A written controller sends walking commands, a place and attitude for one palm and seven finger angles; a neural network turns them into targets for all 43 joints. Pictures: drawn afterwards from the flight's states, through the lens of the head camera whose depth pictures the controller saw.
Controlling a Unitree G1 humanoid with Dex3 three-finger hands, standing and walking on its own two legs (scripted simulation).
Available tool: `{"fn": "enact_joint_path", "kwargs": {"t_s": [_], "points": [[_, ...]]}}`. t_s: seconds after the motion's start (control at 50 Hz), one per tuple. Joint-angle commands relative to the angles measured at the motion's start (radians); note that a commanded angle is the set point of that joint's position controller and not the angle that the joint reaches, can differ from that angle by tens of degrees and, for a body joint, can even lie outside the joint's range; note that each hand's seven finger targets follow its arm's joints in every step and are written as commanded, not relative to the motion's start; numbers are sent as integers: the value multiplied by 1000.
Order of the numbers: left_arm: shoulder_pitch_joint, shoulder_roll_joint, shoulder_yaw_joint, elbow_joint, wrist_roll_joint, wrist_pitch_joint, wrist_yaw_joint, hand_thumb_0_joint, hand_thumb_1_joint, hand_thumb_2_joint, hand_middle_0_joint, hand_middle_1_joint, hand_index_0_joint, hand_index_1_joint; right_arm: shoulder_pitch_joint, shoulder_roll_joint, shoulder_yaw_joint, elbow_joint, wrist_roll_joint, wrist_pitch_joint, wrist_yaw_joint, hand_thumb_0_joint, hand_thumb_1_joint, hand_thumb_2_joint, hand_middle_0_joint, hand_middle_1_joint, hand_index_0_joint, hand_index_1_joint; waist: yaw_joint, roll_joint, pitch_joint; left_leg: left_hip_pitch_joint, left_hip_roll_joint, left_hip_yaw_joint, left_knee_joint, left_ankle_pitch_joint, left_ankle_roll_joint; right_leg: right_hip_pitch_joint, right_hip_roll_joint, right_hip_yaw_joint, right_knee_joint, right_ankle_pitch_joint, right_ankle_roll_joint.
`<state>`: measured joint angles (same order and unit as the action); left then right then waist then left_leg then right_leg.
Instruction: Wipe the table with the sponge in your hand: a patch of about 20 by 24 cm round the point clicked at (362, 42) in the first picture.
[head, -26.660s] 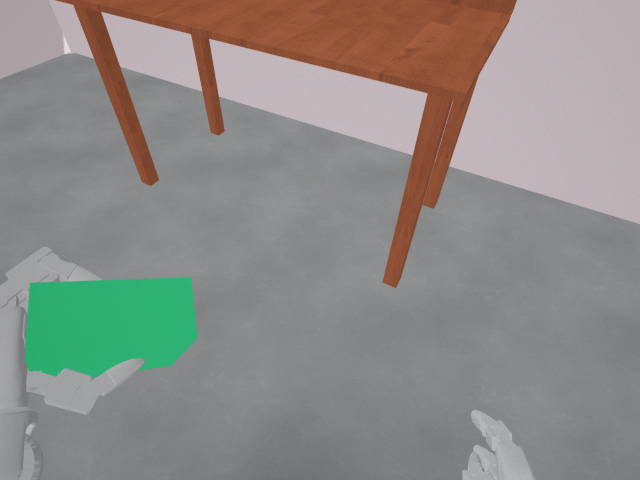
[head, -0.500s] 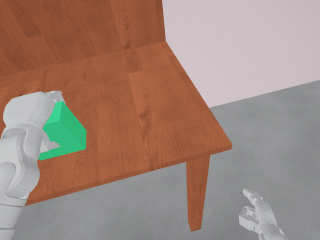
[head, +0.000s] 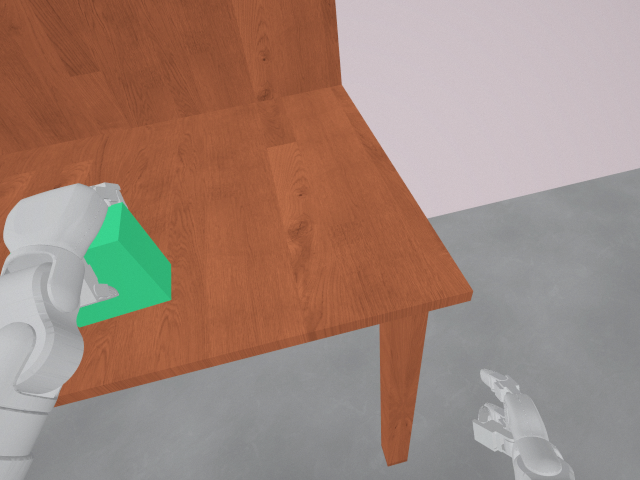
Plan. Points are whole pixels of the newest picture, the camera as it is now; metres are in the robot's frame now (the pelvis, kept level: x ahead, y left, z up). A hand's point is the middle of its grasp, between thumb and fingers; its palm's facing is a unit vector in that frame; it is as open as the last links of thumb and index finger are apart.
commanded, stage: move the sponge above the wiping area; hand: left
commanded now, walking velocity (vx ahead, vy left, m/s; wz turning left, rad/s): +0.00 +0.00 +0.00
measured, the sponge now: (109, 277) +0.27 +0.31 +0.14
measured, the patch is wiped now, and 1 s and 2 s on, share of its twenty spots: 0.00 0.00 0.00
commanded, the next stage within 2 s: none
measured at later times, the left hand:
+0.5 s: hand (94, 264) +0.26 +0.30 +0.18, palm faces +0.06 -0.03 -1.00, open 9.8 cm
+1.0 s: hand (93, 263) +0.26 +0.31 +0.18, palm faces +0.04 -0.01 -1.00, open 9.8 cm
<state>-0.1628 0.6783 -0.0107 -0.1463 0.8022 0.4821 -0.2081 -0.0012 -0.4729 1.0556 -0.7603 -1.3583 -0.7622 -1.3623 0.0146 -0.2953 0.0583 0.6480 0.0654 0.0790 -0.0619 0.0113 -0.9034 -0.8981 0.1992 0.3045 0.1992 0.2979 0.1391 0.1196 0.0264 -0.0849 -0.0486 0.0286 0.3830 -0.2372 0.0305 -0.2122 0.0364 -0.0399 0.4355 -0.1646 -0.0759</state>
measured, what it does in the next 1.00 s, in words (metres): stands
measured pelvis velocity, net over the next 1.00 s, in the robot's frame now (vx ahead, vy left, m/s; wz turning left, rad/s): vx -0.01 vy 0.00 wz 0.00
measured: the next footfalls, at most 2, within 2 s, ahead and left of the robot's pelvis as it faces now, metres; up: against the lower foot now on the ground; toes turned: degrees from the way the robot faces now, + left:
none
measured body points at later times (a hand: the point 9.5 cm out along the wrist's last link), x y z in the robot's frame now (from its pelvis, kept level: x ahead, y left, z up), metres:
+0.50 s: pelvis -0.01 +0.00 +0.00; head -0.02 -0.06 +0.44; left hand +0.25 +0.30 +0.24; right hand +0.24 -0.21 -0.09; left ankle -0.01 +0.10 -0.74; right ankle +0.05 -0.07 -0.74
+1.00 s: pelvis -0.01 +0.00 +0.00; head -0.02 -0.05 +0.44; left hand +0.25 +0.30 +0.23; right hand +0.23 -0.21 -0.10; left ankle -0.01 +0.10 -0.74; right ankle +0.05 -0.07 -0.74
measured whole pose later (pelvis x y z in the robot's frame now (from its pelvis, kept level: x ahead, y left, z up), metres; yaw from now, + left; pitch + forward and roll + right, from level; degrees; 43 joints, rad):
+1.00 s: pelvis -0.01 +0.00 +0.00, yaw +0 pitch -5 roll +1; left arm -0.14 0.71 0.01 -0.12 0.77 0.34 -0.22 0.00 -0.47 1.06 -0.76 -1.36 -0.76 -1.36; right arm 0.06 -0.31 0.05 0.66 0.05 0.05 -0.09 0.01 -0.90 -0.90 0.20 0.30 0.20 0.30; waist 0.13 0.11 0.05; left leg -0.09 -0.04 0.03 0.42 -0.24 0.03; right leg -0.21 0.04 -0.04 0.45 -0.16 -0.08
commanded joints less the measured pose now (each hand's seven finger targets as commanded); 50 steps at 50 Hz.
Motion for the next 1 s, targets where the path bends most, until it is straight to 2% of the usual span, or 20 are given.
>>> {"fn": "enact_joint_path", "kwargs": {"t_s": [0.0, 0.02, 0.1, 0.12, 0.2, 0.32, 0.44, 0.5, 0.52, 0.54, 0.62, 0.64, 0.72, 0.76, 0.82, 0.84, 0.9, 0.92, 0.94, 0.98], "points": [[-352, 273, 138, -213, 36, -74, 19, 0, 100, 1300, -1200, -1600, -1200, -1600, -192, -85, -31, -180, -13, -65, -23, 0, -900, -900, 200, 300, 200, 300, -20, -60, -245, -71, 8, -78, -54, 167, 18, 220, -55, 154, -66, 35, -1], [-376, 280, 147, -265, 37, -88, 24, 0, 100, 1300, -1200, -1600, -1200, -1600, -243, -70, -20, -201, -1, -79, -24, 0, -900, -900, 200, 300, 200, 300, -16, -26, -266, -55, 11, -92, -52, 162, 18, 218, -43, 202, -68, 12, -17], [-275, 339, 254, -252, 26, -131, 72, 0, 100, 1300, -1200, -1600, -1200, -1600, -177, -76, -36, -170, -29, -74, -15, 0, -900, -900, 200, 300, 200, 300, 19, -40, -258, -82, 13, -83, -57, 215, 7, 262, -57, 172, -50, 86, -18], [-275, 366, 288, -259, 28, -119, 86, 0, 100, 1300, -1200, -1600, -1200, -1600, -225, -73, -28, -179, -16, -80, -10, 0, -900, -900, 200, 300, 200, 300, 27, -16, -257, -86, 13, -99, -56, 214, 5, 256, -42, 220, -50, 70, -35], [-202, 320, 278, -220, -10, -64, 113, 0, 100, 1300, -1200, -1600, -1200, -1600, -193, -86, -41, -165, -22, -56, 5, 0, -900, -900, 200, 300, 200, 300, 35, -47, -234, -115, 15, -75, -57, 228, -5, 263, -55, 181, -45, 113, -20], [-212, 231, 159, -203, -8, -5, 47, 0, 100, 1300, -1200, -1600, -1200, -1600, -256, -83, -26, -197, 8, -56, -6, 0, -900, -900, 200, 300, 200, 300, -12, -64, -176, -116, 18, -74, -52, 136, 9, 175, -45, 194, -69, -4, -7], [-359, 315, 179, -253, 30, -80, 30, 0, 100, 1300, -1200, -1600, -1200, -1600, -199, -84, -26, -187, -17, -80, -30, 0, -900, -900, 200, 300, 200, 300, -13, -72, -278, -91, 9, -72, -32, 139, 19, 241, -69, 178, -61, -21, 1], [-354, 348, 224, -201, 25, -134, 55, 0, 100, 1300, -1200, -1600, -1200, -1600, -177, -82, -32, -161, -24, -81, -36, 0, -900, -900, 200, 300, 200, 300, -7, -48, -216, -91, 10, -79, -53, 115, 13, 219, -63, 188, -86, -45, -6], [-360, 388, 265, -188, 27, -127, 70, 0, 100, 1300, -1200, -1600, -1200, -1600, -215, -83, -31, -166, -14, -90, -35, 0, -900, -900, 200, 300, 200, 300, 4, -32, -211, -96, 12, -96, -45, 106, 9, 204, -54, 241, -91, -81, -25], [-400, 356, 238, -163, 32, -136, 81, 0, 100, 1300, -1200, -1600, -1200, -1600, -180, -82, -29, -151, -23, -86, -32, 0, -900, -900, 200, 300, 200, 300, -8, -46, -222, -106, 14, -80, -52, 116, 5, 225, -66, 198, -85, -63, -16], [-346, 356, 258, -100, 15, -96, 97, 0, 100, 1300, -1200, -1600, -1200, -1600, -225, -86, -31, -158, -10, -82, -20, 0, -900, -900, 200, 300, 200, 300, 15, -11, -211, -125, 13, -89, -56, 130, -1, 227, -56, 236, -81, -38, -32], [-347, 343, 246, -104, 13, -86, 96, 0, 100, 1300, -1200, -1600, -1200, -1600, -190, -96, -37, -144, -20, -74, -14, 0, -900, -900, 200, 300, 200, 300, 10, -25, -236, -130, 14, -75, -54, 153, -4, 253, -67, 196, -67, 1, -22], [-217, 315, 229, -91, 0, -27, 41, 0, 100, 1300, -1200, -1600, -1200, -1600, -236, -95, -34, -176, -3, -60, -5, 0, -900, -900, 200, 300, 200, 300, 8, -79, -210, -160, 18, -79, -37, 153, 2, 245, -63, 232, -56, 22, -18], [-236, 286, 179, -95, -1, -25, 10, 0, 100, 1300, -1200, -1600, -1200, -1600, -196, -104, -34, -169, -10, -47, -8, 0, -900, -900, 200, 300, 200, 300, -13, -102, -190, -161, 18, -68, -40, 132, 7, 224, -71, 180, -58, 19, 3], [-262, 335, 213, -158, 6, -59, -7, 0, 100, 1300, -1200, -1600, -1200, -1600, -232, -92, -29, -198, 1, -64, -21, 0, -900, -900, 200, 300, 200, 300, -16, -86, -213, -136, 18, -79, -22, 100, 16, 202, -64, 228, -71, -63, -2], [-298, 339, 213, -165, 9, -86, -1, 0, 100, 1300, -1200, -1600, -1200, -1600, -182, -96, -27, -186, -14, -66, -26, 0, -900, -900, 200, 300, 200, 300, -16, -83, -237, -126, 15, -67, -21, 110, 18, 217, -78, 178, -65, -51, 7], [-313, 370, 249, -161, 3, -156, 24, 0, 100, 1300, -1200, -1600, -1200, -1600, -161, -90, -34, -176, -22, -77, -41, 0, -900, -900, 200, 300, 200, 300, -9, -79, -216, -108, 13, -77, -27, 101, 16, 211, -74, 187, -82, -63, 2], [-367, 426, 286, -174, 7, -158, 43, 0, 100, 1300, -1200, -1600, -1200, -1600, -193, -96, -35, -178, -11, -91, -37, 0, -900, -900, 200, 300, 200, 300, -2, -23, -222, -112, 11, -96, -19, 101, 9, 199, -66, 238, -78, -87, -20], [-388, 363, 247, -186, 11, -178, 58, 0, 100, 1300, -1200, -1600, -1200, -1600, -168, -80, -32, -169, -22, -92, -39, 0, -900, -900, 200, 300, 200, 300, -13, -27, -244, -100, 13, -80, -25, 115, 7, 225, -77, 207, -78, -68, -11], [-368, 379, 271, -126, 4, -185, 85, 0, 100, 1300, -1200, -1600, -1200, -1600, -150, -91, -42, -149, -23, -88, -41, 0, -900, -900, 200, 300, 200, 300, -9, -36, -200, -108, 12, -84, -43, 100, 4, 207, -66, 198, -93, -72, -12]]}}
